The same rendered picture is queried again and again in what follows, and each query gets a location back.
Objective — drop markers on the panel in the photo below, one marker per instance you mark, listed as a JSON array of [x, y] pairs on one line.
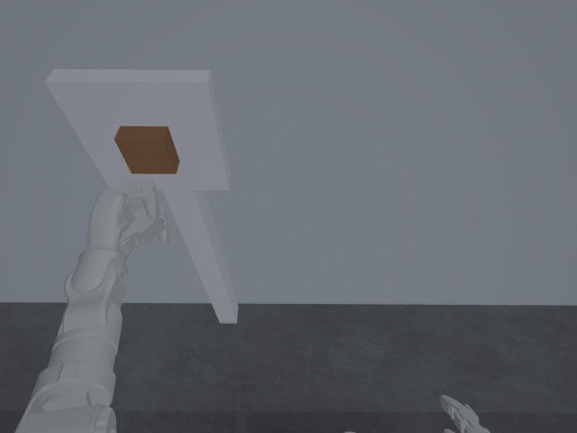
[[98, 101]]

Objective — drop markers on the robot left forearm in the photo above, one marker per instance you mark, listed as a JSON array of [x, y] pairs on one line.
[[80, 370]]

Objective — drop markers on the robot left hand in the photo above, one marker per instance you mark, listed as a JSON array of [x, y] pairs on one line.
[[114, 226]]

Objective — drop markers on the left robot upper arm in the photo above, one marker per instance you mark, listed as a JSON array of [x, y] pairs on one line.
[[94, 418]]

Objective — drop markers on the robot right hand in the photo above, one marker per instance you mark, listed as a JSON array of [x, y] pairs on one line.
[[465, 419]]

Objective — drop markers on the button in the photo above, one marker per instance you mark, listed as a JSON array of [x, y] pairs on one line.
[[148, 149]]

